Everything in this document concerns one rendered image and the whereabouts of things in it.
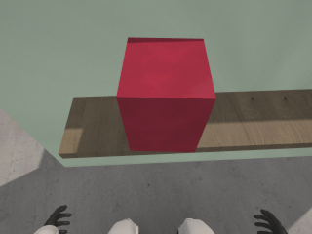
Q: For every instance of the robot thigh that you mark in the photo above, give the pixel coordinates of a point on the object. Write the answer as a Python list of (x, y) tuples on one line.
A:
[(124, 227), (194, 226)]

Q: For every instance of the robot right thigh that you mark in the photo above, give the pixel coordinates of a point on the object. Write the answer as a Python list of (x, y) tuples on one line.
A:
[(194, 226)]

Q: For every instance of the carton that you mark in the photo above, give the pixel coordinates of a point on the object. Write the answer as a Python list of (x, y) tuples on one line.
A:
[(165, 94)]

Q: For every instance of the robot left thigh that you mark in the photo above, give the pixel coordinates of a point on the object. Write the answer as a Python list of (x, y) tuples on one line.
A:
[(124, 227)]

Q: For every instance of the table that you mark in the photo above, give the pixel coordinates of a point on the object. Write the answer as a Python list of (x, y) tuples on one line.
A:
[(239, 121)]

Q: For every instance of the robot left hand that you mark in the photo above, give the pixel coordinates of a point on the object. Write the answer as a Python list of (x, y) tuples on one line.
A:
[(53, 220)]

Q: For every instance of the robot right hand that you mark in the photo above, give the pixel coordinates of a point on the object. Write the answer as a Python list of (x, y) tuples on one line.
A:
[(274, 224)]

